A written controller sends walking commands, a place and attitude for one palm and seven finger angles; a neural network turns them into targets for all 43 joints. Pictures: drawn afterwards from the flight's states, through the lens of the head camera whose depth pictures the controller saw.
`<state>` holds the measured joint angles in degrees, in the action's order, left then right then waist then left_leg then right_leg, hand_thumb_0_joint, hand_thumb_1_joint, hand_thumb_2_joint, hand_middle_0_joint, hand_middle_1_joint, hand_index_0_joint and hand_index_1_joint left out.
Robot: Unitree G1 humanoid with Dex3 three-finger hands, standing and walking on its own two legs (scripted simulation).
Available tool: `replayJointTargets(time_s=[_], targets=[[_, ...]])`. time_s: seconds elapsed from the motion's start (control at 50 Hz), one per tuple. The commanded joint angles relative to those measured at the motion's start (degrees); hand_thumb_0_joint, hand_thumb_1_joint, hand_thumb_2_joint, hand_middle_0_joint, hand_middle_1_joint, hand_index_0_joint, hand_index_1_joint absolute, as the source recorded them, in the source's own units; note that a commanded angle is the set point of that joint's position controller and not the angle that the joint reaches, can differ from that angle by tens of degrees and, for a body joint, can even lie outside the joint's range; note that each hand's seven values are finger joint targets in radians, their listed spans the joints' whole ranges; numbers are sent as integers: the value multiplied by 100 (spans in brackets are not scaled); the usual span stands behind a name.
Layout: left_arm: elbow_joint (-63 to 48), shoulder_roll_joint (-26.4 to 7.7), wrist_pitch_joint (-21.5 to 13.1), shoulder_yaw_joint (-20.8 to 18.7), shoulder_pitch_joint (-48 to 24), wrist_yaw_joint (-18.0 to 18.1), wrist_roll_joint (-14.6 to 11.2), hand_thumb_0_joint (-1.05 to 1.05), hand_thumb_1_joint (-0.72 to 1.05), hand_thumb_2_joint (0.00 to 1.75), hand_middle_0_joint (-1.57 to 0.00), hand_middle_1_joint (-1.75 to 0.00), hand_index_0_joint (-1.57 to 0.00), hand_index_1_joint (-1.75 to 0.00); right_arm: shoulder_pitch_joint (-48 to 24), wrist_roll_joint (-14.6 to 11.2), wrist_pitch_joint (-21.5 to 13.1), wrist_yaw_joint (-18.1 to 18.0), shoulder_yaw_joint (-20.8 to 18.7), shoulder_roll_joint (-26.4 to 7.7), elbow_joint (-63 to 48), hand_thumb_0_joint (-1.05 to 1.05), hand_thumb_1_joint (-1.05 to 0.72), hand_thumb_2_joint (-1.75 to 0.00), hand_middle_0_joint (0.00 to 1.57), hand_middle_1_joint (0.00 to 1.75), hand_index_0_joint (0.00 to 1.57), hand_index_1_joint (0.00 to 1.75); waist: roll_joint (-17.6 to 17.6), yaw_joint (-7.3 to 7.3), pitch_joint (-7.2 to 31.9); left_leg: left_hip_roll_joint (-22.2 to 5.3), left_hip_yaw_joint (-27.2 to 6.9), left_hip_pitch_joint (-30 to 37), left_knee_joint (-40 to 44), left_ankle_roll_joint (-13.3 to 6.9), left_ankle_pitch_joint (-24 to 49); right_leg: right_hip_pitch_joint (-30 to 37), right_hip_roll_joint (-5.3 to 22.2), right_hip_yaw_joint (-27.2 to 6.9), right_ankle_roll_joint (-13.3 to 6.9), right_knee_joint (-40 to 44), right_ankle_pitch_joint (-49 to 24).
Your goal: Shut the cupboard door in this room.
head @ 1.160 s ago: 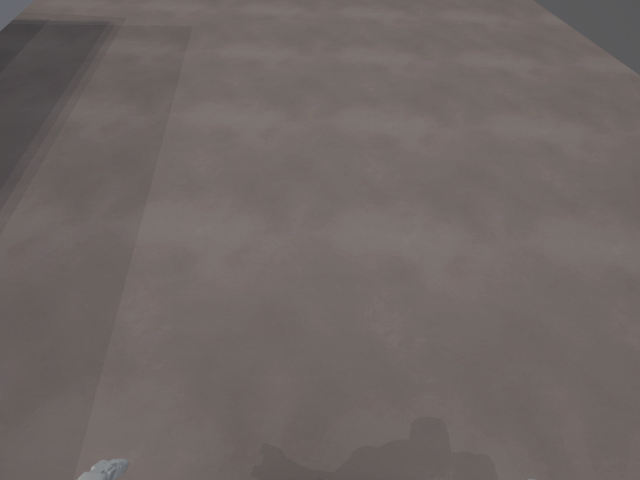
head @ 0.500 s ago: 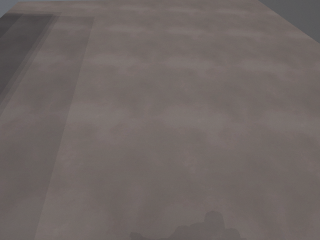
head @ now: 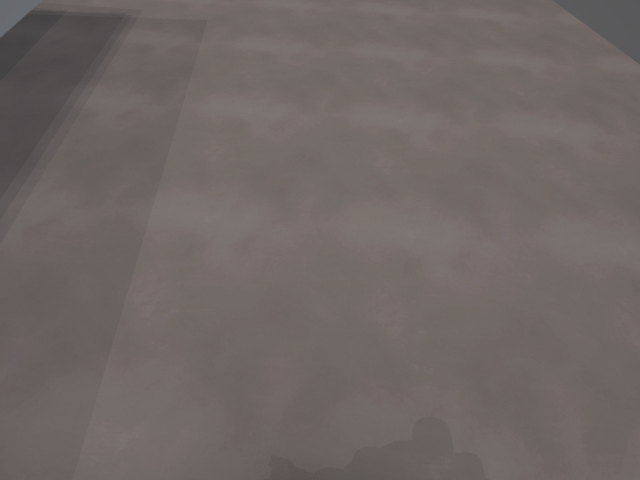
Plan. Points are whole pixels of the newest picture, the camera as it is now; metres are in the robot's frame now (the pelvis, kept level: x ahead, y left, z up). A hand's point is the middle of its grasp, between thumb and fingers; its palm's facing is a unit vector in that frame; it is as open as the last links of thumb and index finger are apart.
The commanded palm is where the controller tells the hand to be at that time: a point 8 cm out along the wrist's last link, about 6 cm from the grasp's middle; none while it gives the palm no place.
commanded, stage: turn or walk to find it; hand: left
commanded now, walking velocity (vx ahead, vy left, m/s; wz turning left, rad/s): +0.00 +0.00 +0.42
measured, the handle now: out of the picture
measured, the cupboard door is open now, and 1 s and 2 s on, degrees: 82 82 82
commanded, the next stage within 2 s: none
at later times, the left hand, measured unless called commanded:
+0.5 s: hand out of the picture +0.00 +0.19 -0.15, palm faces +0.21 -0.94 -0.28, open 7.4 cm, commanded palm none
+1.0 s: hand out of the picture -0.11 +0.23 -0.17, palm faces +0.44 -0.86 -0.24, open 7.4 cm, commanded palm none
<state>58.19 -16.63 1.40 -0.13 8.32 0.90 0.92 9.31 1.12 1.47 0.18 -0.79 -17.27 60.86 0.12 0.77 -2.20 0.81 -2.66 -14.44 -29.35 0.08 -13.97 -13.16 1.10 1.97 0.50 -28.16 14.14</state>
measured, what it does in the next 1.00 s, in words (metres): steps on the spot, turning left: right foot, then left foot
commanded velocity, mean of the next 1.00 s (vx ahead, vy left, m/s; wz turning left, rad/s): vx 0.00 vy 0.00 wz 0.42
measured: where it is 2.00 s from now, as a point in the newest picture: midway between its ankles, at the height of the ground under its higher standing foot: outside the picture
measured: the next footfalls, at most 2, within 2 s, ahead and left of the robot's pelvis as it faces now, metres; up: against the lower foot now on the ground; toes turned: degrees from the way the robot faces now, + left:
right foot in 0.40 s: +0.02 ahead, -0.13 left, +0.00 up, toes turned +9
left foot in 0.76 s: -0.07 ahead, +0.12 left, +0.00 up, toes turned +24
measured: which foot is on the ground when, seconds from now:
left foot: down 0.00-0.40, up 0.42-0.74, down 0.76-1.00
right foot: down 0.00-0.10, up 0.12-0.38, down 0.40-0.76, up 0.78-1.00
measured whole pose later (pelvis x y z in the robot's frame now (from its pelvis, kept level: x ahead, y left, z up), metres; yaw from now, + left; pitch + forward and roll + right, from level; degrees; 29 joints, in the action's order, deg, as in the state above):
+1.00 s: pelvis -0.07 +0.01 +0.00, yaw +25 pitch -1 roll -1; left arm 54.1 -14.4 3.5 -3.5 12.5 0.8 0.9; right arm 9.9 1.4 1.3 -0.2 -2.1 -10.7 54.2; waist -1.3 -0.3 -4.1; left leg 1.1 -0.7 -13.4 -28.0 -2.1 -13.9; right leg -24.0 3.6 2.5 4.5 -54.2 25.7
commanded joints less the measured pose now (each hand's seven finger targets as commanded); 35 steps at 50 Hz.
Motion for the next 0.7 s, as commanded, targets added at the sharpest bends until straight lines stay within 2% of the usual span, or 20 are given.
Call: replayJointTargets(time_s=[0.0, 0.04, 0.06, 0.08, 0.1, 0.12, 0.14, 0.18, 0.24, 0.3, 0.34, 0.36, 0.38, 0.4, 0.42, 0.46, 0.48, 0.54, 0.62, 0.68], targets=[[-516, -1026, -14, -254, 137, 104, -1, 0, 90, 90, -20, -30, -20, -30, 211, -36, -6, -20, -190, -554, -496, 0, -90, -90, 20, 30, 20, 30, -691, -33, 410, -302, -89, -216, -585, -34, 500, -95, 1411, -840, -499, 513, -557], [-683, -926, 13, -273, 13, 117, 18, 0, 90, 90, -20, -30, -20, -30, 372, -25, 0, -4, -239, -538, -563, 0, -90, -90, 20, 30, 20, 30, -403, 74, 343, -427, -348, -124, -331, -118, 601, -448, 1233, -539, -391, 111, -266], [-740, -818, 35, -266, -48, 111, 13, 0, 90, 90, -20, -30, -20, -30, 448, -6, -14, 6, -250, -607, -593, 0, -90, -90, 20, 30, 20, 30, 96, 105, 294, -621, -818, -216, 62, -243, 812, -553, 866, -192, -189, -369, 83], [-801, -612, 48, -261, -32, 109, -12, 0, 90, 90, -20, -30, -20, -30, 485, 29, -48, -1, -295, -777, -654, 0, -90, -90, 20, 30, 20, 30, 906, 116, 234, -1093, -1769, -284, 756, -546, 1044, -673, 284, 221, 87, -1219, 517], [-872, -485, 35, -253, -36, 121, -22, 0, 90, 90, -20, -30, -20, -30, 579, 24, -81, -39, -358, -914, -688, 0, -90, -90, 20, 30, 20, 30, 1382, 133, 260, -1542, -2631, -40, 1249, -966, 1554, -1068, -34, 139, 162, -2120, 1500], [-907, -516, 18, -258, -1, 138, -10, 0, 90, 90, -20, -30, -20, -30, 658, -7, -104, -82, -379, -919, -727, 0, -90, -90, 20, 30, 20, 30, 1330, 118, 346, -1680, -2837, 208, 1214, -1259, 2067, -1333, 67, -199, 130, -2709, 1834], [-882, -479, 4, -291, 17, 139, -13, 0, 90, 90, -20, -30, -20, -30, 638, 2, -100, -117, -391, -865, -738, 0, -90, -90, 20, 30, 20, 30, 1026, 79, 449, -1622, -2700, 372, 1030, -1324, 2339, -1422, 102, -369, 122, -2973, 1800], [-852, -277, -28, -280, 128, 117, -49, 0, 90, 90, -20, -30, -20, -30, 555, 15, -90, -155, -412, -766, -794, 0, -90, -90, 20, 30, 20, 30, 860, 41, 665, -1396, -2275, 648, 748, -1261, 2719, -1374, 90, -354, 172, -2710, 1662], [-890, -115, -34, -275, 156, 101, -84, 0, 90, 90, -20, -30, -20, -30, 635, 23, -58, -168, -454, -730, -813, 0, -90, -90, 20, 30, 20, 30, 767, 81, 733, -1235, -2222, 662, 652, -1188, 2856, -1023, -50, -256, 205, -1976, 1539], [-857, -77, -30, -305, 496, 107, -99, 0, 90, 90, -20, -30, -20, -30, 554, 15, -6, -135, -501, -679, -874, 0, -90, -90, 20, 30, 20, 30, 879, -21, 769, -968, -2169, 299, 610, -962, 2304, -306, -191, -158, 191, -903, 996], [-779, -197, -76, -366, 922, 128, -75, 0, 90, 90, -20, -30, -20, -30, 382, -30, 25, -94, -509, -552, -983, 0, -90, -90, 20, 30, 20, 30, 556, -235, 747, -608, -1945, -565, 306, -581, 1172, 802, -48, -167, 169, 479, 68], [-759, -588, -108, -453, 1000, 166, 8, 0, 90, 90, -20, -30, -20, -30, 393, -77, 44, -55, -482, -238, -1065, 0, -90, -90, 20, 30, 20, 30, -439, -256, 545, -99, -1276, -1663, -558, -204, -160, 1433, 974, -1091, -141, 1090, 502], [-883, -1020, -120, -526, 888, 169, 71, 0, 90, 90, -20, -30, -20, -30, 299, -40, 41, -47, -460, -11, -1241, 0, -90, -90, 20, 30, 20, 30, -1685, -313, 207, 502, -157, -2361, -1949, 169, -1500, 1071, 2422, -2550, -792, 1539, 391], [-977, -901, -132, -499, 743, 186, 25, 0, 90, 90, -20, -30, -20, -30, 122, 30, 100, -21, -548, -323, -1208, 0, -90, -90, 20, 30, 20, 30, -1162, -308, 100, 126, -404, -1959, -2872, 108, -1534, 71, 2504, -2302, -975, 1590, 494], [-1016, -766, -122, -487, 434, 206, 32, 0, 90, 90, -20, -30, -20, -30, 136, 6, 154, 12, -564, -224, -1149, 0, -90, -90, 20, 30, 20, 30, -1021, -110, -58, 69, -332, -1809, -3397, 90, -1373, -321, 2229, -2101, -971, 1541, 446], [-1077, -546, -159, -400, 75, 161, 45, 0, 90, 90, -20, -30, -20, -30, 424, 14, 183, 77, -539, -138, -915, 0, -90, -90, 20, 30, 20, 30, -846, 132, -210, -85, -65, -1702, -3942, 188, -783, -405, 1658, -1046, -833, 1247, -143], [-1074, -493, -174, -381, 118, 151, 51, 0, 90, 90, -20, -30, -20, -30, 464, 5, 186, 85, -524, -99, -882, 0, -90, -90, 20, 30, 20, 30, -922, 118, -204, -103, 57, -1670, -3938, 232, -683, -330, 1556, -798, -805, 1170, -389], [-958, -577, -168, -415, 479, 151, 89, 0, 90, 90, -20, -30, -20, -30, 127, -18, 185, 91, -463, -11, -972, 0, -90, -90, 20, 30, 20, 30, -968, -77, -263, -170, 307, -1492, -3196, 302, -903, -127, 1627, -600, -866, 1046, -866], [-784, -816, -150, -501, 889, 136, 118, 0, 90, 90, -20, -30, -20, -30, -268, -68, 97, 89, -368, 57, -1078, 0, -90, -90, 20, 30, 20, 30, -1128, -327, 34, -154, 575, -1000, -1703, 262, -1309, 421, 1822, -509, -960, 571, -2050], [-729, -905, -115, -532, 843, 121, 71, 0, 90, 90, -20, -30, -20, -30, 175, -72, 17, 54, -345, -15, -951, 0, -90, -90, 20, 30, 20, 30, -1058, -109, 442, -49, 785, -93, -194, 198, -433, 482, 1653, -99, -567, -153, -2573]])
